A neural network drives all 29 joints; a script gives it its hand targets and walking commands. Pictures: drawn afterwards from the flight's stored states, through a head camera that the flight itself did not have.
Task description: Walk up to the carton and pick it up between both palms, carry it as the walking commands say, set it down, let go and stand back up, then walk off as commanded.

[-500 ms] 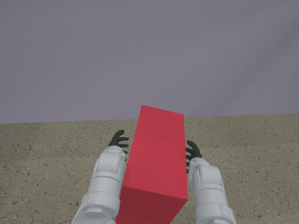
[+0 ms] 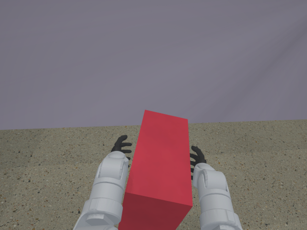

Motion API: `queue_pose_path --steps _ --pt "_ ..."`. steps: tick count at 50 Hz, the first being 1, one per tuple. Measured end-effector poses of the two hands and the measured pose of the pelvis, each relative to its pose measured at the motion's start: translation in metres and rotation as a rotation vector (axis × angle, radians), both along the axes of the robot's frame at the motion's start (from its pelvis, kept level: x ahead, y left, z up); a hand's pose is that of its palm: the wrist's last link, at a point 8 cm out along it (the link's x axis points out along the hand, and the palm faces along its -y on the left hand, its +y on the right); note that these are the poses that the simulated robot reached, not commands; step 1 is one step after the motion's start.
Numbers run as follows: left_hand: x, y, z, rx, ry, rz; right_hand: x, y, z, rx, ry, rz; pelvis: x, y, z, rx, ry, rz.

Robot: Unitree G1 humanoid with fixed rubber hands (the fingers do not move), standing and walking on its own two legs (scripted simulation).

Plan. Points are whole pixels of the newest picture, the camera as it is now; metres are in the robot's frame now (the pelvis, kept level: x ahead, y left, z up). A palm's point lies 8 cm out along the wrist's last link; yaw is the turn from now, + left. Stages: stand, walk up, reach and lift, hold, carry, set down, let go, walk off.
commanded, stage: hold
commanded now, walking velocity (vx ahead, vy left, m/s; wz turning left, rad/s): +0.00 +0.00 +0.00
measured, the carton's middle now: (153, 176) +0.33 -0.01 -0.01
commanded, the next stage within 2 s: carry in 0.24 s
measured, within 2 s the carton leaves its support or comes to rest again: neither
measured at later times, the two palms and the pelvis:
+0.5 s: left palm (138, 150) +0.33 +0.04 +0.10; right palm (221, 162) +0.31 -0.19 +0.09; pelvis +0.00 -0.04 +0.00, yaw -5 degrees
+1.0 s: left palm (185, 160) +0.30 -0.08 +0.10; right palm (279, 183) +0.24 -0.31 +0.10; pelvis -0.02 -0.11 -0.01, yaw -13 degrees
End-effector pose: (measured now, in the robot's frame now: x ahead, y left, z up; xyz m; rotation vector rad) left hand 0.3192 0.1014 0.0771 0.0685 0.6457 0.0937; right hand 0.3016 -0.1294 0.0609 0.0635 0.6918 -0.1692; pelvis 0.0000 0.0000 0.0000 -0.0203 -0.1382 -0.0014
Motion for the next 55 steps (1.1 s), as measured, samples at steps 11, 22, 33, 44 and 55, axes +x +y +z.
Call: queue_pose_path --steps 11,22,33,44,55 --pt "0.000 0.001 0.000 -0.001 0.001 0.001 0.000 0.001 0.000 0.000 0.006 0.002 0.000 0.000 0.000 0.000 0.000 0.000" --pt "0.010 -0.036 0.016 -0.009 -0.057 -0.010 0.008 -0.036 0.017 -0.020 -0.051 -0.008 0.001 -0.026 -0.004 0.046 0.111 -0.063" --pt "0.011 -0.093 0.033 -0.048 -0.077 -0.070 -0.002 -0.093 0.043 -0.010 -0.078 -0.105 0.002 -0.060 -0.007 0.051 0.196 -0.126" --pt "-0.006 -0.167 0.026 -0.048 -0.005 -0.172 -0.042 -0.163 0.036 -0.018 -0.015 -0.196 -0.011 -0.104 -0.007 0.064 0.214 -0.197" --pt "-0.027 -0.204 0.025 -0.072 0.009 -0.238 -0.075 -0.197 0.045 -0.049 -0.002 -0.257 -0.031 -0.127 -0.001 0.023 0.217 -0.282"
